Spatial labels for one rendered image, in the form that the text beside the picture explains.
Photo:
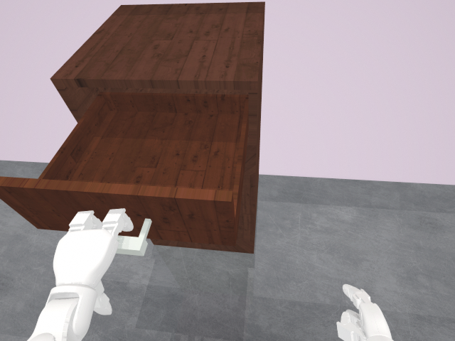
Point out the drawer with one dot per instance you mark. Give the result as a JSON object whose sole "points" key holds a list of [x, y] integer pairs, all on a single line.
{"points": [[177, 159]]}

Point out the left robot forearm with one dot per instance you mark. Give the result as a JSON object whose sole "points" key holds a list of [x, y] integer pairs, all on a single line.
{"points": [[67, 314]]}

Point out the handle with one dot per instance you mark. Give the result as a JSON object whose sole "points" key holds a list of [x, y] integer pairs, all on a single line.
{"points": [[134, 245]]}

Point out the cabinet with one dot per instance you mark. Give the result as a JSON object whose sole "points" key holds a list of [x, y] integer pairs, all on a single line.
{"points": [[206, 48]]}

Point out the robot left hand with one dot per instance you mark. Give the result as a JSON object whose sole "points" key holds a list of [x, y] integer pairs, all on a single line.
{"points": [[85, 253]]}

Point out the robot right hand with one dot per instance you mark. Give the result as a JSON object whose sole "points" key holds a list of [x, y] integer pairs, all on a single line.
{"points": [[369, 322]]}

